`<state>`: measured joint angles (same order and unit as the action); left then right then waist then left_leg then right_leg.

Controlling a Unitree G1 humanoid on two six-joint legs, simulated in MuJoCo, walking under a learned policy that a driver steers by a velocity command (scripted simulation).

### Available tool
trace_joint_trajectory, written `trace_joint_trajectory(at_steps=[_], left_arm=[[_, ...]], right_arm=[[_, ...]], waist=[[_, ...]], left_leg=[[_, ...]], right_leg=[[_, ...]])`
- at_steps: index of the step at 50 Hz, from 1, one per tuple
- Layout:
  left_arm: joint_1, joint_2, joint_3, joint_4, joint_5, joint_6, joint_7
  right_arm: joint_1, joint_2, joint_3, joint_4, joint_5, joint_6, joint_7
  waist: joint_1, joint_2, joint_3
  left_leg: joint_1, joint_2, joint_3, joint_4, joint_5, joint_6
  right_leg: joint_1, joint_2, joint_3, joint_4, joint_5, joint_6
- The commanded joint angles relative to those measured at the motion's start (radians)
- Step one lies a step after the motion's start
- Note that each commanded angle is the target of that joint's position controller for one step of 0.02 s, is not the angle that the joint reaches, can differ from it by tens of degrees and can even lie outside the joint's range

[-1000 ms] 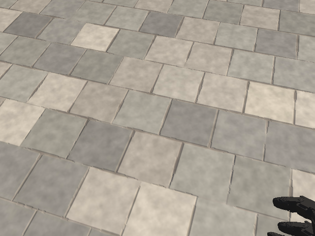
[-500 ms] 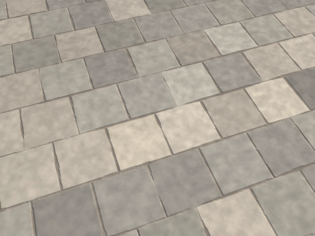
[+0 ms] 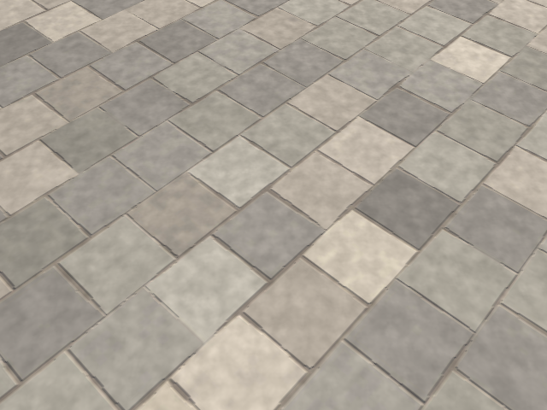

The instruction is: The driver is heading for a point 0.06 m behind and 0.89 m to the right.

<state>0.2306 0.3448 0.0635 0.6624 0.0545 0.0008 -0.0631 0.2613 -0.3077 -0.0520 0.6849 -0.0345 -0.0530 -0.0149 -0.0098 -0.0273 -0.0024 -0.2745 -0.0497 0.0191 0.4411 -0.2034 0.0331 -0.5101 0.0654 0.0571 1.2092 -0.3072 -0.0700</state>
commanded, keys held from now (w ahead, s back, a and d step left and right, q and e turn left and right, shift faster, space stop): w+e+shift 0.90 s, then w+shift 0.10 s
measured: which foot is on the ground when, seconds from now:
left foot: down 0.00-0.38, up 0.40-0.74, down 0.76-1.00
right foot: up 0.00-0.36, down 0.38-0.74, up 0.76-1.00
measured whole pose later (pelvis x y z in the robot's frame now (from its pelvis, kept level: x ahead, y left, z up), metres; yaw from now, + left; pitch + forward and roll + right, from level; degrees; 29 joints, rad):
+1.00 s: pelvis +0.81 -0.32 -0.01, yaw -56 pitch +1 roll +3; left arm 0.06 0.36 0.05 0.64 0.04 0.00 -0.07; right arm 0.47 -0.32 -0.06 0.85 -0.03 -0.08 0.01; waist -0.06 -0.05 0.01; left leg -0.03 0.04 0.20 0.38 -0.35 -0.05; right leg -0.74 -0.02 0.01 1.21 -0.19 -0.11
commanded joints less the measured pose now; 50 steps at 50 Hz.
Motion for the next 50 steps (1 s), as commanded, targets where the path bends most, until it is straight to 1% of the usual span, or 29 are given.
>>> trace_joint_trajectory(at_steps=[1, 7, 12, 15, 16, 17, 18, 19, 20, 21, 22, 23, 24, 26, 27, 29, 32, 34, 35, 36, 37, 38, 39, 40, 41, 42, 43, 46, 50], left_arm=[[-0.093, 0.045, 0.0, -0.107, -0.006, -0.004, -0.019], [-0.221, 0.034, -0.015, -0.138, -0.02, 0.004, -0.023], [-0.4, -0.018, -0.047, -0.175, -0.017, -0.005, -0.052], [-0.361, -0.023, -0.054, -0.158, -0.018, -0.006, -0.038], [-0.276, 0.006, -0.044, -0.134, -0.017, -0.005, -0.03], [-0.117, 0.048, -0.024, -0.085, -0.02, -0.006, -0.02], [0.115, 0.109, 0.008, -0.012, -0.022, -0.015, -0.003], [0.225, 0.147, 0.04, 0.043, -0.035, -0.021, 0.026], [0.128, 0.243, 0.062, 0.022, -0.04, -0.003, 0.049], [0.198, 0.277, 0.074, -0.01, -0.021, 0.008, 0.054], [0.212, 0.236, 0.073, 0.026, -0.03, 0.004, 0.064], [0.18, 0.189, 0.063, 0.049, -0.035, -0.006, 0.07], [0.127, 0.161, 0.053, 0.048, -0.031, -0.022, 0.078], [0.068, 0.112, 0.027, 0.039, -0.04, -0.05, 0.084], [0.06, 0.107, 0.022, 0.039, -0.046, -0.065, 0.077], [0.043, 0.127, 0.029, 0.041, -0.042, -0.084, 0.07], [0.082, 0.151, 0.045, 0.061, -0.05, -0.093, 0.054], [0.123, 0.172, 0.053, 0.08, -0.058, -0.09, 0.051], [0.133, 0.187, 0.057, 0.086, -0.058, -0.088, 0.054], [0.129, 0.216, 0.063, 0.09, -0.051, -0.085, 0.055], [0.074, 0.242, 0.067, 0.083, -0.044, -0.086, 0.052], [0.027, 0.151, 0.042, 0.059, -0.037, -0.101, 0.051], [0.104, -0.016, -0.001, -0.002, -0.074, -0.1, 0.056], [0.084, 0.054, -0.007, -0.009, -0.056, -0.091, 0.064], [0.027, 0.093, 0.001, 0.01, -0.037, -0.075, 0.061], [-0.014, 0.09, 0.0, 0.013, -0.024, -0.062, 0.047], [-0.056, 0.072, -0.001, 0.004, -0.015, -0.049, 0.031], [-0.112, -0.021, -0.028, -0.057, -0.016, -0.011, -0.003], [-0.203, -0.017, -0.047, -0.118, -0.017, -0.011, -0.019]], right_arm=[[0.087, -0.09, -0.027, -0.008, 0.013, -0.03, 0.013], [0.166, -0.079, -0.016, 0.062, 0.009, -0.051, 0.024], [0.319, -0.087, -0.011, 0.148, -0.002, -0.049, 0.005], [0.313, -0.137, -0.013, 0.164, 0.001, -0.04, -0.024], [0.297, -0.175, -0.021, 0.165, 0.001, -0.028, -0.037], [0.261, -0.206, -0.029, 0.157, -0.001, -0.013, -0.044], [0.205, -0.22, -0.031, 0.131, -0.004, -0.006, -0.039], [0.176, -0.182, -0.027, 0.122, -0.012, -0.005, -0.019], [0.156, -0.054, 0.003, 0.031, -0.013, -0.019, 0.005], [0.073, -0.126, -0.004, -0.064, 0.013, -0.042, 0.005], [-0.015, -0.135, 0.002, -0.084, 0.011, -0.062, 0.007], [-0.003, -0.132, 0.008, -0.077, 0.01, -0.068, 0.007], [-0.001, -0.128, 0.009, -0.063, -0.009, -0.055, 0.008], [0.063, -0.112, 0.014, -0.047, -0.046, -0.009, 0.019], [0.024, -0.1, 0.017, -0.07, -0.048, 0.006, 0.024], [-0.114, -0.066, 0.033, -0.136, -0.034, 0.011, 0.035], [-0.193, -0.036, 0.048, -0.156, 0.001, 0.002, 0.045], [-0.202, -0.073, 0.037, -0.154, 0.009, 0.001, 0.038], [-0.156, -0.105, 0.024, -0.139, 0.007, 0.0, 0.029], [-0.04, -0.152, 0.003, -0.108, 0.009, -0.004, 0.016], [0.159, -0.189, -0.019, -0.065, 0.011, -0.006, -0.001], [0.377, -0.264, -0.049, -0.024, -0.01, -0.009, -0.025], [0.358, -0.333, -0.059, -0.024, -0.052, -0.014, -0.022], [0.222, -0.282, -0.06, -0.043, -0.035, -0.008, -0.011], [0.116, -0.18, -0.04, -0.057, -0.026, -0.005, -0.008], [0.088, -0.127, -0.028, -0.042, -0.023, -0.002, -0.002], [0.104, -0.107, -0.022, -0.014, -0.023, -0.004, -0.002], [0.153, -0.043, -0.002, 0.074, 0.002, -0.034, 0.018], [0.094, -0.066, -0.002, 0.102, 0.003, -0.07, 0.029]], waist=[[-0.039, 0.108, 0.006], [-0.05, 0.108, 0.105], [-0.103, 0.1, 0.175], [-0.024, 0.152, 0.094], [0.039, 0.181, 0.039], [0.126, 0.194, -0.037], [0.223, 0.193, -0.129], [0.248, 0.091, -0.173], [0.111, -0.152, -0.177], [0.164, -0.052, -0.32], [0.161, 0.052, -0.192], [0.092, 0.096, -0.035], [0.034, 0.134, 0.03], [-0.05, 0.113, 0.074], [-0.059, 0.091, 0.097], [-0.046, 0.045, 0.148], [0.007, 0.007, 0.107], [0.032, -0.011, 0.067], [0.015, -0.007, 0.021], [-0.045, 0.004, -0.066], [-0.178, 0.012, -0.16], [-0.272, 0.083, -0.276], [-0.158, 0.406, -0.379], [-0.109, 0.385, -0.315], [-0.095, 0.244, -0.171], [-0.084, 0.13, -0.08], [-0.076, 0.095, -0.027], [-0.019, 0.119, 0.065], [0.047, 0.119, 0.127]], left_leg=[[0.23, 0.284, -0.287, -0.268, -0.247, 0.043], [0.2, 0.248, 0.008, -0.336, 0.027, -0.01], [0.362, 0.242, 0.174, -0.318, 0.452, -0.057], [0.395, 0.263, 0.258, -0.15, 1.235, -0.081], [0.403, 0.294, 0.256, -0.026, 1.398, -0.079], [0.369, 0.325, 0.242, 0.17, 1.466, -0.067], [0.226, 0.341, 0.217, 0.446, 1.37, -0.043], [-0.009, 0.255, 0.22, 0.781, 0.652, -0.026], [-0.452, 0.086, 0.18, 1.124, -0.296, -0.061], [-0.63, 0.051, -0.04, 1.246, -0.25, -0.07], [-0.678, 0.115, -0.094, 1.139, -0.162, -0.06], [-0.63, 0.148, -0.083, 1.016, -0.144, -0.06], [-0.555, 0.173, -0.081, 0.942, -0.175, -0.073], [-0.445, 0.204, -0.079, 0.832, -0.242, -0.107], [-0.399, 0.209, -0.06, 0.742, -0.267, -0.116], [-0.317, 0.2, -0.018, 0.551, -0.111, -0.126], [-0.063, 0.132, 0.008, 0.285, 0.237, -0.097], [-0.013, 0.097, 0.004, 0.193, 0.255, -0.069], [0.041, 0.067, -0.002, 0.158, 0.199, -0.057], [0.168, 0.035, 0.0, 0.16, 0.1, -0.047], [0.39, 0.05, 0.004, 0.157, 0.045, -0.041], [0.62, 0.205, -0.142, 0.153, -0.217, -0.019], [0.744, 0.522, -0.672, -0.059, -0.501, 0.042], [0.641, 0.523, -0.87, -0.182, -0.619, 0.067], [0.504, 0.483, -0.688, -0.167, -0.617, 0.07], [0.386, 0.44, -0.536, -0.157, -0.455, 0.068], [0.314, 0.403, -0.406, -0.161, -0.312, 0.054], [0.19, 0.376, -0.183, -0.222, -0.074, 0.029], [0.097, 0.302, 0.079, -0.336, 0.21, 0.036]], right_leg=[[-0.312, -0.106, 0.052, 0.051, 0.08, 0.006], [-0.373, -0.112, -0.01, -0.047, 0.283, 0.021], [-0.368, -0.091, -0.192, -0.303, 0.231, -0.04], [-0.107, 0.023, -0.31, -0.435, 0.15, -0.103], [0.003, 0.054, -0.303, -0.452, 0.097, -0.121], [0.172, 0.076, -0.269, -0.466, 0.044, -0.152], [0.45, 0.08, -0.189, -0.53, 0.019, -0.2], [0.715, 0.015, -0.058, -0.633, 0.03, -0.231], [0.936, -0.233, 0.39, -0.637, 0.002, -0.317], [1.052, -0.326, 0.723, -0.809, -0.063, -0.447], [0.945, -0.319, 0.681, -0.912, -0.036, -0.396], [0.744, -0.283, 0.587, -0.956, 0.037, -0.358], [0.592, -0.224, 0.494, -0.962, 0.122, -0.326], [0.381, -0.142, 0.371, -0.976, 0.196, -0.308], [0.274, -0.109, 0.341, -0.998, 0.191, -0.3], [0.105, -0.054, 0.307, -1.039, 0.213, -0.281], [0.043, -0.028, 0.286, -1.043, 0.396, -0.214], [0.189, -0.056, 0.314, -0.985, 0.553, -0.181], [0.276, -0.056, 0.318, -0.887, 0.71, -0.155], [0.32, -0.053, 0.312, -0.713, 0.84, -0.127], [0.249, -0.032, 0.289, -0.455, 0.847, -0.097], [0.099, 0.03, 0.226, -0.106, 0.59, -0.074], [-0.155, 0.123, 0.134, 0.206, -0.217, -0.054], [-0.262, 0.047, 0.09, 0.27, -0.114, -0.07], [-0.287, -0.035, 0.062, 0.244, -0.014, -0.07], [-0.272, -0.075, 0.038, 0.211, 0.026, -0.063], [-0.263, -0.1, 0.035, 0.191, 0.023, -0.057], [-0.29, -0.145, 0.034, 0.154, 0.026, -0.045], [-0.241, -0.121, 0.002, -0.13, 0.202, -0.044]])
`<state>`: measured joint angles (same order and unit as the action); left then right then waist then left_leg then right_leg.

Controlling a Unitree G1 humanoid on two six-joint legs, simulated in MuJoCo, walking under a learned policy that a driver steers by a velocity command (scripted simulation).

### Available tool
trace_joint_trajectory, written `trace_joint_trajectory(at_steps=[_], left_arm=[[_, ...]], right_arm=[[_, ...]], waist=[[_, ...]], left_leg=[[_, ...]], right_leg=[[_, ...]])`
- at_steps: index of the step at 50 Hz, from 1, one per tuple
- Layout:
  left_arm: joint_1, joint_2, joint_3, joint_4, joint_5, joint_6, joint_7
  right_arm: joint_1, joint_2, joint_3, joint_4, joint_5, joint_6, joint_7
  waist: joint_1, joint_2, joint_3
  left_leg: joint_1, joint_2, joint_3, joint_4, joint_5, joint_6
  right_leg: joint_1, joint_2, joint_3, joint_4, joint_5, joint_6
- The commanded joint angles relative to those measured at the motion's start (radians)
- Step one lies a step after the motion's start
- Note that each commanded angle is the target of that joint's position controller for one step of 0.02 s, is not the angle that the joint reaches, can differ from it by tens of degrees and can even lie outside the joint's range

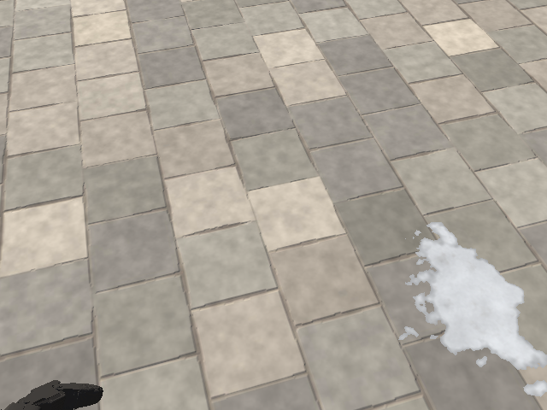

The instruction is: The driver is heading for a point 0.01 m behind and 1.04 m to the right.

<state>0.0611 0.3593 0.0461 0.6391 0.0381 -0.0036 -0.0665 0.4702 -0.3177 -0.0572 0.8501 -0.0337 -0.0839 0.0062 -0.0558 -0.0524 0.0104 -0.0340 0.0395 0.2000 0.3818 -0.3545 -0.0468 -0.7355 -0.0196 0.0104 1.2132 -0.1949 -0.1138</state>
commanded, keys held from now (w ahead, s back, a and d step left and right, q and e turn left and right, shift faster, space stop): w+shift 0.30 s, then shift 0.10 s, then e+shift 0.38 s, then w+e+shift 0.22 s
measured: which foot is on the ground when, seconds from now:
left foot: down 0.00-0.18, up 0.20-0.56, down 0.58-1.00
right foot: up 0.00-0.16, down 0.18-0.56, up 0.58-1.00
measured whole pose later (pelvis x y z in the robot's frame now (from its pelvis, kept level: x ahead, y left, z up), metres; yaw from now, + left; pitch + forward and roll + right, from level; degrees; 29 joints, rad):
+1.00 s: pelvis +0.71 -0.07 +0.01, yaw -34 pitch +1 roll +2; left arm 0.16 0.31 0.08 0.67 0.01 0.06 -0.04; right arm 0.16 -0.36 -0.10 0.76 -0.01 -0.03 0.00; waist -0.01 0.06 0.01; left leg -0.17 0.10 0.31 0.37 -0.20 -0.01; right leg -0.46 -0.11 -0.06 0.78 -0.33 -0.05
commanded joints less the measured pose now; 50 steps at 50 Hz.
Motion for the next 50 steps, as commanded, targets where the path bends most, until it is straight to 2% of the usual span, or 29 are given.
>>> trace_joint_trajectory(at_steps=[1, 3, 5, 6, 8, 9, 10, 11, 13, 15, 18, 21, 22, 23, 25, 27, 28, 29, 30, 31, 32, 33, 34, 36, 39, 42, 48, 49, 50], left_arm=[[-0.069, -0.029, -0.035, -0.101, 0.0, -0.011, -0.022], [-0.131, -0.046, -0.047, -0.106, 0.005, -0.021, -0.032], [-0.112, -0.022, -0.04, -0.082, 0.008, -0.028, -0.022], [-0.047, 0.002, -0.03, -0.058, 0.011, -0.032, -0.01], [0.318, 0.064, 0.005, 0.06, 0.009, -0.037, 0.017], [0.439, 0.129, 0.036, 0.108, 0.013, -0.032, 0.038], [0.344, 0.227, 0.06, 0.085, 0.008, -0.022, 0.059], [0.355, 0.239, 0.068, 0.057, 0.007, -0.022, 0.061], [0.33, 0.139, 0.056, 0.125, -0.009, -0.047, 0.075], [0.264, 0.063, 0.032, 0.14, -0.005, -0.076, 0.081], [0.284, 0.008, 0.008, 0.183, -0.036, -0.103, 0.075], [0.273, 0.015, 0.006, 0.209, -0.043, -0.115, 0.061], [0.291, -0.028, 0.002, 0.195, -0.093, -0.111, 0.079], [0.332, 0.031, 0.011, 0.213, -0.096, -0.105, 0.092], [0.377, 0.108, 0.04, 0.229, -0.077, -0.085, 0.104], [0.377, 0.095, 0.046, 0.227, -0.066, -0.064, 0.105], [0.317, 0.094, 0.047, 0.204, -0.067, -0.054, 0.102], [0.279, 0.037, 0.032, 0.15, -0.045, -0.047, 0.102], [0.518, -0.089, -0.004, 0.159, -0.055, -0.038, 0.092], [0.561, 0.047, 0.02, 0.168, -0.045, -0.024, 0.079], [0.488, 0.058, 0.028, 0.115, -0.091, -0.009, 0.08], [0.385, 0.076, 0.035, 0.106, -0.079, 0.012, 0.095], [0.337, 0.083, 0.049, 0.095, -0.083, 0.035, 0.105], [0.357, 0.019, 0.048, 0.075, -0.086, 0.07, 0.116], [0.283, -0.028, 0.042, 0.015, -0.071, 0.064, 0.12], [0.23, -0.001, 0.048, -0.007, -0.073, 0.051, 0.08], [0.1, 0.057, 0.076, -0.019, -0.074, 0.052, 0.044], [0.089, 0.028, 0.049, -0.042, 0.021, 0.064, -0.002], [0.072, 0.024, 0.052, -0.041, 0.012, 0.068, -0.024]], right_arm=[[-0.113, -0.062, 0.003, -0.053, 0.003, -0.04, 0.008], [-0.049, -0.098, -0.002, -0.019, 0.011, -0.039, 0.004], [-0.004, -0.156, -0.008, 0.0, 0.013, -0.028, -0.005], [0.001, -0.194, -0.015, 0.004, 0.013, -0.018, -0.011], [-0.059, -0.237, -0.022, -0.01, 0.014, 0.01, -0.024], [-0.059, -0.202, -0.017, -0.023, 0.005, 0.016, -0.026], [0.01, -0.048, 0.01, -0.082, 0.018, 0.01, 0.001], [-0.013, -0.107, 0.008, -0.137, 0.037, -0.001, -0.001], [-0.134, -0.087, 0.018, -0.143, 0.037, -0.011, -0.004], [-0.123, -0.056, 0.027, -0.124, 0.001, 0.014, 0.007], [-0.174, -0.023, 0.033, -0.137, -0.016, 0.04, 0.023], [-0.308, 0.026, 0.058, -0.188, -0.006, 0.022, 0.035], [-0.461, 0.041, 0.058, -0.229, 0.041, -0.028, 0.023], [-0.494, 0.038, 0.059, -0.255, 0.04, -0.051, 0.025], [-0.494, -0.027, 0.036, -0.267, 0.03, -0.061, 0.019], [-0.378, -0.097, 0.005, -0.248, 0.023, -0.05, 0.001], [-0.25, -0.119, -0.008, -0.224, 0.015, -0.043, -0.008], [-0.09, -0.167, -0.016, -0.193, -0.003, -0.03, -0.023], [-0.079, -0.155, 0.008, -0.208, -0.055, -0.025, -0.01], [-0.097, -0.107, 0.009, -0.247, -0.026, -0.005, -0.007], [-0.228, -0.121, -0.005, -0.262, 0.006, 0.009, -0.008], [-0.305, -0.062, 0.003, -0.272, 0.019, 0.027, -0.022], [-0.353, -0.02, 0.019, -0.262, 0.019, 0.034, -0.032], [-0.427, -0.026, 0.014, -0.247, 0.004, 0.031, -0.025], [-0.446, -0.075, -0.015, -0.222, 0.0, 0.016, -0.023], [-0.447, -0.128, -0.042, -0.203, 0.028, 0.023, -0.028], [-0.406, -0.179, -0.076, -0.166, 0.066, 0.022, -0.013], [-0.331, -0.157, -0.064, -0.156, 0.002, 0.043, 0.006], [-0.332, -0.171, -0.069, -0.149, -0.006, 0.056, 0.015]], waist=[[0.09, 0.115, 0.138], [0.065, 0.089, 0.157], [0.089, 0.118, 0.112], [0.132, 0.153, 0.054], [0.315, 0.19, -0.139], [0.341, 0.14, -0.217], [0.16, -0.191, -0.284], [0.182, -0.107, -0.427], [0.134, 0.053, -0.089], [0.044, 0.103, -0.005], [0.004, 0.071, 0.082], [0.018, 0.041, 0.099], [0.085, 0.124, 0.075], [0.084, 0.117, 0.044], [0.08, 0.033, 0.015], [0.004, -0.015, -0.06], [-0.092, -0.036, -0.119], [-0.143, 0.031, -0.263], [-0.034, 0.344, -0.515], [-0.052, 0.257, -0.636], [0.002, 0.282, -0.534], [0.001, 0.126, -0.382], [0.033, 0.088, -0.214], [0.098, 0.134, -0.075], [0.092, 0.156, -0.083], [0.087, 0.164, -0.16], [0.077, 0.149, -0.044], [0.066, 0.104, -0.077], [0.059, 0.15, -0.063]], left_leg=[[-0.165, 0.191, -0.042, -0.323, 0.394, 0.114], [-0.155, 0.198, 0.006, -0.392, 0.549, 0.131], [-0.01, 0.215, 0.036, -0.286, 1.043, 0.138], [0.055, 0.228, 0.042, -0.158, 1.264, 0.137], [0.009, 0.231, 0.038, 0.317, 1.367, 0.134], [-0.185, 0.176, 0.021, 0.669, 0.961, 0.124], [-0.552, 0.003, -0.015, 1.065, -0.102, 0.076], [-0.69, -0.032, -0.227, 1.204, -0.098, 0.101], [-0.758, 0.05, -0.239, 1.07, 0.03, 0.106], [-0.637, 0.097, -0.258, 0.935, 0.039, 0.094], [-0.59, 0.106, -0.214, 0.745, 0.002, 0.045], [-0.421, 0.04, -0.113, 0.38, 0.298, 0.05], [-0.391, -0.002, -0.141, 0.294, 0.403, 0.027], [-0.371, -0.033, -0.156, 0.183, 0.509, 0.028], [-0.315, -0.078, -0.195, 0.065, 0.624, 0.045], [-0.135, -0.115, -0.193, 0.072, 0.619, 0.064], [0.036, -0.077, -0.206, 0.064, 0.698, 0.077], [0.295, 0.12, -0.344, 0.191, 1.072, 0.13], [0.538, 0.49, -0.703, 0.256, 1.46, 0.341], [0.519, 0.465, -0.73, 0.247, 1.483, 0.357], [0.434, 0.487, -0.721, 0.167, 1.033, 0.392], [0.234, 0.396, -0.625, 0.077, 0.794, 0.356], [0.035, 0.334, -0.512, 0.02, 0.681, 0.324], [-0.236, 0.272, -0.342, -0.078, 0.569, 0.286], [-0.264, 0.269, -0.216, -0.118, 0.677, 0.296], [-0.232, 0.308, -0.204, -0.211, 0.163, 0.282], [-0.061, 0.348, -0.192, -0.28, -0.196, 0.214], [-0.08, 0.338, -0.096, -0.228, -0.253, 0.153], [-0.1, 0.317, -0.061, -0.212, -0.297, 0.129]], right_leg=[[0.042, -0.022, -0.004, -0.26, 0.134, -0.006], [0.182, 0.014, -0.095, -0.423, 0.181, -0.038], [0.263, 0.089, -0.149, -0.482, 0.129, -0.066], [0.334, 0.128, -0.159, -0.495, 0.063, -0.078], [0.716, 0.153, -0.102, -0.602, 0.021, -0.118], [0.96, 0.071, 0.03, -0.614, -0.091, -0.123], [1.164, -0.207, 0.5, -0.697, -0.243, -0.149], [1.229, -0.296, 0.793, -0.84, -0.241, -0.239], [0.926, -0.234, 0.548, -0.916, -0.049, -0.209], [0.687, -0.157, 0.402, -0.959, 0.031, -0.167], [0.55, -0.128, 0.248, -0.997, 0.572, -0.163], [0.434, 0.012, 0.05, -1.006, 0.813, -0.095], [0.426, -0.014, 0.112, -0.987, 0.684, -0.092], [0.486, -0.033, 0.147, -0.992, 0.641, -0.09], [0.59, -0.046, 0.201, -0.934, 0.579, -0.049], [0.602, -0.019, 0.225, -0.756, 0.657, 0.011], [0.539, 0.019, 0.212, -0.566, 0.647, 0.06], [0.4, 0.082, 0.186, -0.251, 0.316, 0.115], [0.207, 0.219, 0.203, 0.228, -0.579, 0.161], [0.233, 0.156, 0.274, 0.339, -0.552, 0.18], [0.098, 0.085, 0.226, 0.388, -0.45, 0.191], [0.071, 0.024, 0.125, 0.317, -0.354, 0.207], [0.078, 0.002, 0.092, 0.294, -0.314, 0.215], [0.183, -0.04, 0.065, 0.158, -0.304, 0.213], [0.219, -0.082, 0.031, -0.098, -0.189, 0.203], [0.293, -0.125, 0.013, -0.237, -0.04, 0.145], [0.207, -0.122, -0.055, -0.383, -0.126, 0.058], [0.303, -0.064, -0.122, -0.47, -0.172, 0.037], [0.351, -0.039, -0.175, -0.496, -0.196, 0.025]])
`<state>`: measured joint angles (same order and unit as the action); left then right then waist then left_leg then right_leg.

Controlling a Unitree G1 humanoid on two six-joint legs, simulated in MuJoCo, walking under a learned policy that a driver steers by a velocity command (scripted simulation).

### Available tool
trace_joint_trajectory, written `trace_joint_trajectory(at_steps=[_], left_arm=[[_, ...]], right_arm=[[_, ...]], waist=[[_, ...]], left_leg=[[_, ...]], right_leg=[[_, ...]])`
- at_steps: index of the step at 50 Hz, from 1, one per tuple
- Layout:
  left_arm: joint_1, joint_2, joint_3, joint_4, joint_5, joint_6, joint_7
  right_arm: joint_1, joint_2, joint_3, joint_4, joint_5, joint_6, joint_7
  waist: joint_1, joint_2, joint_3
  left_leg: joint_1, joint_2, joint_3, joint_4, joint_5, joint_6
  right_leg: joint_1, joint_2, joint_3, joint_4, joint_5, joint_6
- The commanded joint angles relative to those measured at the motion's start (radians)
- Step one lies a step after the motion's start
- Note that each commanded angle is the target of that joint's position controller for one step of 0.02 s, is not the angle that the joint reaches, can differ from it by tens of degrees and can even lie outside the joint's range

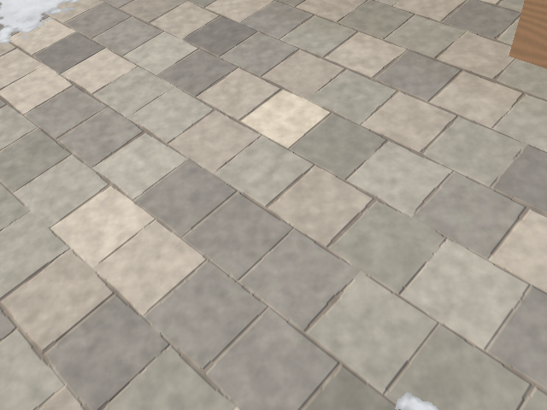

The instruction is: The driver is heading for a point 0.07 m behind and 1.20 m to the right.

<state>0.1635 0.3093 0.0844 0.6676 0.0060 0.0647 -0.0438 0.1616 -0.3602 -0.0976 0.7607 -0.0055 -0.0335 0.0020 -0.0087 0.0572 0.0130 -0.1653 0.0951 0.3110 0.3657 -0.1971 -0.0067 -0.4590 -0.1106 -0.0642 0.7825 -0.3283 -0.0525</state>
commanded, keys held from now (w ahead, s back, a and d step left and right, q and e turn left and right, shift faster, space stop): w+e+shift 1.00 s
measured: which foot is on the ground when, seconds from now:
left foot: down 0.00-0.06, up 0.08-0.42, down 0.44-0.90, up 0.92-1.00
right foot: up 0.00-0.06, down 0.08-0.44, up 0.46-0.88, down 0.90-1.00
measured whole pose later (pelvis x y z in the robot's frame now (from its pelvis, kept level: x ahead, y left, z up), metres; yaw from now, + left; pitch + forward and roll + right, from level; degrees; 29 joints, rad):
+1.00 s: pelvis +0.66 -0.36 -0.04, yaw -57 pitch +0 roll +0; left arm 0.21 0.32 0.06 0.75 0.02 0.01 -0.02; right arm 0.30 -0.24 -0.02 0.76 -0.04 -0.06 0.01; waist -0.03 -0.01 0.08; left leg -0.24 0.09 0.00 1.39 -0.36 -0.04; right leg -0.44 0.19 -0.08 0.72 -0.26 -0.21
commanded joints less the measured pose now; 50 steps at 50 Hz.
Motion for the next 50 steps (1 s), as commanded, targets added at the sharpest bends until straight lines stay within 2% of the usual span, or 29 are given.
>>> trace_joint_trajectory(at_steps=[1, 3, 4, 5, 6, 8, 10, 15, 18, 20, 21, 22, 23, 24, 25, 26, 27, 31, 35, 38, 41, 43, 44, 45, 46, 47, 48, 49, 50], left_arm=[[-0.017, 0.076, 0.013, -0.066, 0.028, -0.003, -0.056], [0.163, 0.078, 0.019, 0.019, 0.026, -0.021, -0.037], [0.359, 0.147, 0.039, 0.085, 0.026, -0.037, -0.012], [0.328, 0.238, 0.038, 0.037, 0.014, -0.054, 0.007], [0.308, 0.26, 0.051, 0.01, 0.013, -0.065, 0.026], [0.274, 0.214, 0.039, 0.012, 0.022, -0.082, 0.044], [0.234, 0.176, 0.021, 0.008, 0.014, -0.101, 0.045], [0.219, 0.185, 0.032, 0.035, 0.006, -0.135, 0.036], [0.219, 0.201, 0.041, 0.054, -0.004, -0.147, 0.036], [0.168, 0.222, 0.046, 0.05, -0.002, -0.149, 0.034], [0.132, 0.24, 0.05, 0.049, 0.006, -0.147, 0.029], [0.094, 0.212, 0.041, 0.042, 0.016, -0.153, 0.025], [0.104, 0.026, -0.006, -0.016, 0.002, -0.162, 0.028], [0.16, 0.012, -0.03, -0.044, -0.021, -0.161, 0.026], [0.159, 0.066, -0.023, -0.001, -0.002, -0.139, 0.029], [0.126, 0.098, -0.019, 0.012, 0.021, -0.125, 0.018], [0.09, 0.096, -0.017, 0.014, 0.029, -0.114, 0.002], [-0.054, 0.026, -0.044, -0.054, 0.035, -0.072, -0.041], [-0.178, 0.036, -0.056, -0.118, 0.021, -0.065, -0.054], [-0.302, 0.028, -0.07, -0.149, 0.028, -0.068, -0.076], [-0.257, 0.033, -0.066, -0.12, 0.021, -0.075, -0.061], [-0.002, 0.097, -0.034, -0.05, 0.012, -0.08, -0.033], [0.213, 0.147, -0.004, 0.017, 0.01, -0.082, -0.014], [0.307, 0.189, 0.031, 0.072, 0.008, -0.079, 0.013], [0.185, 0.284, 0.053, 0.048, 0.001, -0.063, 0.031], [0.214, 0.33, 0.061, 0.005, 0.025, -0.051, 0.026], [0.236, 0.297, 0.063, 0.024, 0.022, -0.054, 0.034], [0.213, 0.25, 0.054, 0.047, 0.016, -0.067, 0.041], [0.179, 0.221, 0.045, 0.053, 0.014, -0.086, 0.049]], right_arm=[[-0.028, -0.14, -0.031, -0.064, -0.033, 0.02, 0.022], [-0.062, -0.104, -0.02, -0.075, -0.027, 0.04, 0.026], [-0.113, -0.027, 0.009, -0.105, -0.036, 0.046, 0.03], [-0.17, 0.067, 0.044, -0.197, -0.044, 0.041, 0.033], [-0.241, 0.011, 0.04, -0.247, -0.066, 0.021, 0.036], [-0.202, -0.068, 0.028, -0.215, -0.056, -0.015, 0.043], [-0.158, -0.101, 0.021, -0.182, -0.057, -0.008, 0.051], [-0.252, -0.034, 0.051, -0.214, -0.019, 0.015, 0.056], [-0.257, -0.039, 0.051, -0.236, -0.004, 0.01, 0.045], [-0.079, -0.083, 0.029, -0.188, -0.003, 0.004, 0.021], [0.143, -0.122, 0.006, -0.126, -0.003, 0.001, 0.001], [0.376, -0.173, -0.018, -0.074, -0.017, 0.0, -0.025], [0.501, -0.279, -0.036, -0.058, -0.062, -0.013, -0.037], [0.292, -0.248, -0.025, -0.104, -0.062, -0.014, -0.024], [0.118, -0.136, -0.005, -0.147, -0.059, -0.008, -0.019], [0.091, -0.077, 0.006, -0.145, -0.052, -0.006, -0.015], [0.107, -0.055, 0.012, -0.119, -0.05, -0.009, -0.015], [0.212, -0.005, 0.03, -0.007, -0.023, -0.051, -0.001], [0.194, -0.018, 0.031, 0.014, -0.028, -0.08, 0.003], [0.255, -0.049, 0.025, 0.052, -0.028, -0.082, -0.007], [0.296, -0.114, 0.015, 0.062, -0.022, -0.064, -0.017], [0.254, -0.185, -0.003, 0.045, -0.025, -0.027, -0.023], [0.209, -0.192, -0.006, 0.02, -0.026, -0.011, -0.021], [0.204, -0.153, -0.002, 0.015, -0.037, -0.005, -0.012], [0.205, -0.009, 0.029, -0.053, -0.041, -0.009, 0.009], [0.156, -0.063, 0.028, -0.164, -0.023, -0.036, 0.006], [0.079, -0.072, 0.035, -0.177, -0.024, -0.06, 0.004], [0.079, -0.063, 0.044, -0.164, -0.022, -0.07, 0.0], [0.06, -0.052, 0.05, -0.156, -0.039, -0.064, -0.004]], waist=[[0.019, 0.058, -0.04], [0.108, -0.077, 0.013], [0.203, -0.324, 0.037], [0.148, -0.415, 0.091], [0.17, -0.282, 0.083], [0.113, -0.166, 0.066], [0.073, -0.142, 0.06], [0.061, -0.113, 0.09], [0.058, -0.153, 0.066], [-0.028, -0.151, -0.002], [-0.141, -0.096, -0.112], [-0.258, -0.04, -0.231], [-0.246, 0.314, -0.329], [-0.096, 0.436, -0.303], [-0.034, 0.24, -0.157], [-0.031, 0.081, -0.099], [-0.027, 0.024, -0.06], [-0.015, 0.022, 0.061], [0.024, -0.002, 0.115], [-0.002, -0.048, 0.174], [0.039, -0.002, 0.096], [0.18, 0.058, -0.053], [0.266, 0.059, -0.15], [0.269, -0.027, -0.179], [0.116, -0.294, -0.116], [0.12, -0.213, -0.297], [0.125, -0.08, -0.226], [0.074, -0.009, -0.076], [0.031, 0.035, -0.025]], left_leg=[[0.004, 0.257, -0.144, -0.166, -0.487, 0.072], [-0.143, 0.172, -0.026, 0.128, -0.471, 0.035], [-0.388, 0.076, 0.022, 0.581, -0.435, 0.007], [-0.812, -0.079, -0.132, 0.84, -0.495, -0.036], [-0.936, -0.054, -0.29, 0.885, -0.399, -0.046], [-0.84, 0.011, -0.322, 0.801, -0.211, -0.05], [-0.705, 0.013, -0.313, 0.696, -0.131, -0.066], [-0.516, -0.046, -0.296, 0.379, 0.051, -0.087], [-0.31, -0.064, -0.298, 0.249, 0.136, -0.053], [-0.064, -0.1, -0.286, 0.234, 0.074, -0.026], [0.176, -0.12, -0.263, 0.242, 0.0, -0.016], [0.45, -0.047, -0.303, 0.273, -0.117, -0.009], [0.601, 0.237, -0.735, 0.057, -0.69, 0.01], [0.458, 0.333, -1.203, -0.22, -0.836, 0.039], [0.314, 0.338, -1.105, -0.188, -0.832, 0.082], [0.211, 0.303, -0.926, -0.147, -0.678, 0.102], [0.137, 0.259, -0.774, -0.145, -0.522, 0.098], [0.058, 0.218, -0.443, -0.203, -0.178, 0.067], [0.038, 0.186, -0.186, -0.257, 0.07, 0.054], [0.076, 0.145, -0.036, -0.304, 0.275, 0.042], [0.217, 0.152, 0.023, -0.142, 1.014, 0.032], [0.25, 0.196, 0.007, 0.195, 1.302, 0.044], [0.148, 0.207, -0.022, 0.47, 1.254, 0.057], [-0.086, 0.132, -0.042, 0.803, 0.669, 0.035], [-0.486, -0.061, -0.066, 1.184, -0.277, -0.019], [-0.674, -0.105, -0.298, 1.296, -0.281, -0.029], [-0.712, -0.047, -0.373, 1.216, -0.208, -0.021], [-0.684, -0.011, -0.372, 1.105, -0.164, -0.019], [-0.613, 0.019, -0.375, 1.03, -0.173, -0.028]], right_leg=[[0.121, 0.066, -0.124, -0.104, -0.078, -0.048], [0.331, 0.121, -0.104, -0.245, -0.068, -0.086], [0.486, 0.014, 0.19, -0.376, -0.266, -0.157], [0.572, -0.14, 0.7, -0.498, -0.379, -0.256], [0.591, -0.22, 0.843, -0.621, -0.352, -0.314], [0.558, -0.164, 0.655, -0.587, -0.252, -0.286], [0.48, -0.084, 0.549, -0.63, -0.188, -0.255], [0.366, 0.017, 0.414, -0.636, 0.091, -0.233], [0.323, -0.02, 0.438, -0.626, 0.292, -0.196], [0.296, -0.009, 0.426, -0.487, 0.568, -0.149], [0.242, 0.048, 0.378, -0.236, 0.687, -0.121], [0.079, 0.126, 0.337, 0.082, 0.613, -0.097], [-0.17, 0.263, 0.269, 0.492, -0.073, -0.08], [-0.277, 0.252, 0.274, 0.631, -0.139, -0.093], [-0.304, 0.157, 0.218, 0.673, -0.033, -0.091], [-0.275, 0.101, 0.178, 0.625, 0.029, -0.082], [-0.248, 0.066, 0.169, 0.578, 0.048, -0.07], [-0.328, 0.004, 0.156, 0.534, 0.123, -0.049], [-0.359, 0.007, 0.105, 0.374, 0.278, -0.049], [-0.275, 0.04, -0.035, 0.123, 0.32, -0.092], [-0.095, 0.154, -0.142, 0.012, 0.262, -0.147], [0.154, 0.218, -0.128, 0.01, 0.135, -0.18], [0.402, 0.241, -0.088, -0.043, 0.082, -0.208], [0.65, 0.219, 0.026, -0.114, 0.034, -0.227], [0.764, 0.012, 0.444, -0.196, -0.004, -0.293], [0.912, -0.1, 0.848, -0.394, -0.089, -0.42], [0.834, -0.118, 0.869, -0.502, -0.115, -0.384], [0.657, -0.095, 0.8, -0.54, -0.047, -0.357], [0.517, -0.046, 0.713, -0.538, 0.047, -0.335]])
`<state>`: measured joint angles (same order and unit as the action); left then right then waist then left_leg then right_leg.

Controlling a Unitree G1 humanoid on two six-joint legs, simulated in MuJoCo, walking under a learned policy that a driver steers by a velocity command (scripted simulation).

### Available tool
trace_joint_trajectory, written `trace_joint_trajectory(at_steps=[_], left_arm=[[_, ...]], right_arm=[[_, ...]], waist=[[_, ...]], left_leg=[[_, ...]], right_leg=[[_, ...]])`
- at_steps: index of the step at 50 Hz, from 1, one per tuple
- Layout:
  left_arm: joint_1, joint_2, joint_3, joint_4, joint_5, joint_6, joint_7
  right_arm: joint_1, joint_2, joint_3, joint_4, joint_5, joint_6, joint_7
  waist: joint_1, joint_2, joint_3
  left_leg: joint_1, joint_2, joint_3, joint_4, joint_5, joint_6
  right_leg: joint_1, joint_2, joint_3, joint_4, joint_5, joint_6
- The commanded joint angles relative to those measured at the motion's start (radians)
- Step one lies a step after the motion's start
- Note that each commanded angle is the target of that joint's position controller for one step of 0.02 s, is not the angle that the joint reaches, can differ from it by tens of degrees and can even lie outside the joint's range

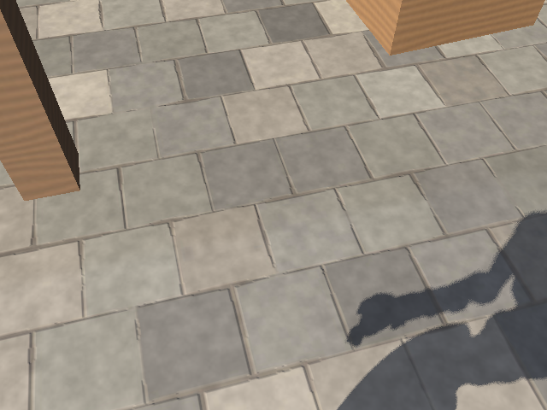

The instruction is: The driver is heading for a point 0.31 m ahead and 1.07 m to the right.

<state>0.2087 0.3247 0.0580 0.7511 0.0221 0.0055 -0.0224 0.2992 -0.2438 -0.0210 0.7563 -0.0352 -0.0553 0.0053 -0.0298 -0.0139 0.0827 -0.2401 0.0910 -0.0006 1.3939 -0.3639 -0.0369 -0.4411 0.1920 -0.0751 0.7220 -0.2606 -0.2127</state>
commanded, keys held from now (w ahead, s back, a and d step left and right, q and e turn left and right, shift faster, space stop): w+e+shift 1.00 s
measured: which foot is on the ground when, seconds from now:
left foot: up 0.00-0.30, down 0.32-0.76, up 0.78-1.00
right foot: down 0.00-0.32, up 0.34-0.76, down 0.78-1.00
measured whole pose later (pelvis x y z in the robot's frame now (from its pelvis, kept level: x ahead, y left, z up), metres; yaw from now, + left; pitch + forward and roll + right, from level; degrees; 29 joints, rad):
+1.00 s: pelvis +0.85 -0.28 +0.03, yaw -57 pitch +1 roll -1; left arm 0.45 0.33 0.06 0.84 0.02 -0.05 0.00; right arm 0.07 -0.26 0.01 0.59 -0.06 -0.04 0.01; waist 0.05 0.00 0.06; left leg -0.69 0.16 -0.09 0.99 -0.31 -0.08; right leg -0.10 0.25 0.12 0.41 -0.29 -0.20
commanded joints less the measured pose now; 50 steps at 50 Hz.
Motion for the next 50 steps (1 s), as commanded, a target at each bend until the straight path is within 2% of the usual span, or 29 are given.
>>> trace_joint_trajectory(at_steps=[1, 4, 6, 8, 11, 13, 14, 15, 16, 17, 18, 19, 20, 21, 25, 28, 31, 33, 35, 37, 38, 39, 40, 41, 42, 43, 45, 46, 50], left_arm=[[0.098, 0.18, 0.059, -0.037, -0.005, -0.044, 0.034], [0.105, 0.134, 0.037, -0.026, -0.018, -0.081, 0.025], [0.131, 0.141, 0.04, -0.017, -0.01, -0.091, 0.02], [0.165, 0.148, 0.047, -0.001, -0.014, -0.095, 0.01], [0.225, 0.166, 0.055, 0.03, -0.029, -0.095, 0.009], [0.203, 0.187, 0.06, 0.033, -0.03, -0.09, 0.019], [0.195, 0.214, 0.066, 0.035, -0.025, -0.09, 0.02], [0.147, 0.253, 0.073, 0.028, -0.018, -0.092, 0.014], [0.088, 0.223, 0.064, 0.014, -0.008, -0.104, 0.009], [0.099, 0.036, 0.019, -0.022, -0.015, -0.112, 0.013], [0.191, 0.044, -0.001, -0.071, -0.047, -0.105, 0.02], [0.126, 0.112, 0.005, -0.035, -0.013, -0.085, 0.027], [0.068, 0.123, 0.009, -0.032, 0.004, -0.072, 0.013], [0.021, 0.111, 0.009, -0.034, 0.014, -0.059, -0.002], [-0.092, -0.001, -0.025, -0.125, 0.017, -0.015, -0.049], [-0.181, -0.003, -0.04, -0.193, 0.013, -0.011, -0.064], [-0.304, 0.009, -0.048, -0.225, 0.012, -0.011, -0.085], [-0.327, 0.005, -0.051, -0.222, 0.01, -0.016, -0.089], [-0.233, 0.042, -0.037, -0.184, 0.007, -0.019, -0.072], [0.098, 0.12, 0.004, -0.088, 0.004, -0.023, -0.045], [0.285, 0.164, 0.039, -0.018, 0.0, -0.024, -0.021], [0.207, 0.23, 0.073, -0.016, -0.031, -0.01, 0.008], [0.136, 0.333, 0.082, -0.081, 0.013, 0.005, 0.004], [0.211, 0.296, 0.085, -0.087, 0.016, 0.01, 0.021], [0.182, 0.241, 0.077, -0.052, 0.006, -0.003, 0.03], [0.154, 0.205, 0.067, -0.032, -0.001, -0.022, 0.035], [0.086, 0.158, 0.043, -0.037, -0.004, -0.057, 0.045], [0.085, 0.139, 0.034, -0.035, -0.01, -0.07, 0.04], [0.082, 0.152, 0.044, -0.027, -0.006, -0.098, 0.019]], right_arm=[[-0.042, -0.162, -0.024, -0.139, -0.029, -0.023, -0.01], [-0.103, -0.14, -0.016, -0.159, -0.041, 0.023, -0.001], [-0.257, -0.108, 0.0, -0.22, -0.026, 0.021, 0.009], [-0.328, -0.091, 0.01, -0.242, -0.011, 0.016, 0.016], [-0.384, -0.109, 0.009, -0.265, 0.002, 0.01, 0.015], [-0.332, -0.139, -0.001, -0.257, 0.005, 0.006, 0.007], [-0.235, -0.183, -0.02, -0.23, 0.009, 0.003, -0.005], [-0.058, -0.231, -0.044, -0.191, 0.016, -0.002, -0.021], [0.174, -0.289, -0.073, -0.137, 0.01, -0.003, -0.043], [0.309, -0.346, -0.091, -0.105, -0.033, -0.009, -0.058], [0.173, -0.37, -0.098, -0.127, -0.037, -0.008, -0.04], [0.034, -0.25, -0.084, -0.155, -0.027, -0.003, -0.032], [-0.012, -0.175, -0.066, -0.146, -0.02, 0.0, -0.028], [-0.004, -0.147, -0.059, -0.12, -0.025, -0.001, -0.024], [0.084, -0.09, -0.039, 0.007, 0.011, -0.038, 0.0], [0.037, -0.11, -0.039, 0.022, 0.012, -0.061, 0.006], [0.08, -0.144, -0.044, 0.053, 0.01, -0.067, -0.002], [0.126, -0.185, -0.05, 0.067, 0.009, -0.06, -0.011], [0.151, -0.251, -0.064, 0.063, 0.012, -0.038, -0.025], [0.077, -0.303, -0.077, 0.03, 0.009, -0.006, -0.032], [0.037, -0.291, -0.076, 0.011, 0.002, 0.005, -0.025], [0.023, -0.199, -0.06, -0.019, -0.011, 0.007, -0.005], [0.08, -0.166, -0.044, -0.145, 0.008, -0.012, -0.007], [-0.012, -0.202, -0.037, -0.171, 0.012, -0.04, -0.006], [-0.042, -0.201, -0.03, -0.166, 0.012, -0.053, -0.006], [-0.072, -0.192, -0.026, -0.163, 0.0, -0.05, -0.01], [-0.022, -0.185, -0.021, -0.138, -0.038, -0.007, -0.01], [-0.033, -0.177, -0.019, -0.142, -0.043, 0.012, -0.006], [-0.254, -0.094, 0.013, -0.24, -0.009, 0.015, 0.014]], waist=[[0.007, 0.119, -0.075], [-0.015, 0.099, -0.019], [0.027, 0.073, 0.032], [0.065, 0.042, 0.019], [0.11, 0.0, -0.018], [0.077, -0.009, -0.062], [0.032, -0.015, -0.137], [-0.081, -0.023, -0.224], [-0.204, -0.013, -0.319], [-0.192, 0.235, -0.418], [-0.065, 0.441, -0.502], [-0.055, 0.249, -0.331], [-0.044, 0.119, -0.21], [-0.039, 0.04, -0.142], [0.014, 0.08, -0.031], [0.058, 0.1, 0.001], [0.038, 0.042, 0.072], [0.04, 0.05, 0.063], [0.103, 0.111, -0.023], [0.269, 0.145, -0.184], [0.331, 0.095, -0.253], [0.228, -0.141, -0.19], [0.117, -0.202, -0.345], [0.175, -0.034, -0.377], [0.129, 0.053, -0.201], [0.074, 0.102, -0.097], [-0.016, 0.119, -0.047], [-0.028, 0.11, -0.032], [0.016, 0.044, 0.019]], left_leg=[[-0.47, 0.039, -0.069, -0.051, -0.019, -0.011], [-0.381, 0.067, -0.044, -0.262, -0.056, -0.052], [-0.36, 0.047, -0.008, -0.442, 0.126, -0.058], [-0.293, 0.005, 0.006, -0.604, 0.345, -0.041], [-0.225, -0.047, 0.009, -0.749, 0.452, -0.003], [-0.079, -0.094, 0.002, -0.847, 0.403, 0.019], [0.06, -0.124, -0.003, -0.839, 0.334, 0.029], [0.26, -0.114, -0.013, -0.838, 0.261, 0.038], [0.509, -0.036, -0.059, -0.804, 0.124, 0.054], [0.736, 0.246, -0.375, -0.869, -0.208, 0.098], [0.718, 0.404, -0.896, -1.092, -0.345, 0.169], [0.548, 0.344, -0.797, -1.127, -0.473, 0.175], [0.406, 0.299, -0.611, -1.119, -0.36, 0.174], [0.312, 0.262, -0.477, -1.127, -0.197, 0.16], [0.181, 0.221, -0.143, -1.19, 0.163, 0.109], [0.11, 0.178, 0.082, -1.244, 0.402, 0.083], [0.111, 0.117, 0.243, -1.302, 0.582, 0.061], [0.174, 0.115, 0.3, -1.257, 0.956, 0.045], [0.276, 0.143, 0.305, -1.077, 1.37, 0.034], [0.209, 0.187, 0.269, -0.655, 1.49, 0.055], [0.023, 0.159, 0.256, -0.326, 1.18, 0.055], [-0.269, -0.042, 0.25, 0.053, 0.063, 0.027], [-0.602, -0.112, 0.077, 0.319, -0.166, -0.014], [-0.672, -0.076, -0.067, 0.272, -0.084, -0.01], [-0.668, -0.022, -0.081, 0.135, -0.034, -0.001], [-0.599, 0.009, -0.076, 0.026, -0.038, -0.007], [-0.452, 0.044, -0.078, -0.103, -0.082, -0.034], [-0.406, 0.055, -0.068, -0.179, -0.111, -0.046], [-0.21, 0.025, -0.01, -0.567, 0.254, -0.054]], right_leg=[[0.396, -0.31, 0.649, -0.474, 0.071, -0.166], [0.169, -0.232, 0.548, -0.514, 0.135, -0.162], [0.095, -0.185, 0.511, -0.553, 0.191, -0.136], [0.112, -0.157, 0.482, -0.541, 0.347, -0.092], [0.244, -0.192, 0.509, -0.506, 0.552, -0.051], [0.3, -0.189, 0.506, -0.406, 0.74, -0.004], [0.322, -0.186, 0.509, -0.28, 0.877, 0.025], [0.275, -0.174, 0.5, -0.067, 0.899, 0.048], [0.141, -0.13, 0.457, 0.201, 0.784, 0.066], [-0.11, -0.029, 0.349, 0.577, -0.067, 0.078], [-0.277, -0.03, 0.262, 0.721, -0.212, 0.088], [-0.319, -0.131, 0.233, 0.724, -0.085, 0.083], [-0.308, -0.176, 0.2, 0.682, -0.016, 0.092], [-0.295, -0.206, 0.184, 0.655, -0.008, 0.096], [-0.356, -0.286, 0.167, 0.607, 0.013, 0.099], [-0.335, -0.291, 0.122, 0.47, 0.159, 0.102], [-0.255, -0.249, -0.016, 0.208, 0.252, 0.077], [-0.145, -0.185, -0.099, 0.091, 0.258, 0.04], [-0.017, -0.109, -0.134, 0.064, 0.181, 0.013], [0.338, -0.064, -0.081, 0.043, 0.088, -0.033], [0.617, -0.073, 0.007, -0.053, 0.06, -0.066], [0.718, -0.195, 0.235, -0.103, 0.012, -0.096], [0.954, -0.417, 0.78, -0.236, 0.078, -0.297], [0.925, -0.449, 0.917, -0.4, -0.076, -0.304], [0.747, -0.428, 0.859, -0.465, -0.077, -0.261], [0.568, -0.377, 0.765, -0.474, 0.02, -0.224], [0.337, -0.291, 0.602, -0.472, 0.169, -0.188], [0.242, -0.26, 0.564, -0.484, 0.18, -0.18], [0.0, -0.152, 0.47, -0.546, 0.233, -0.114]])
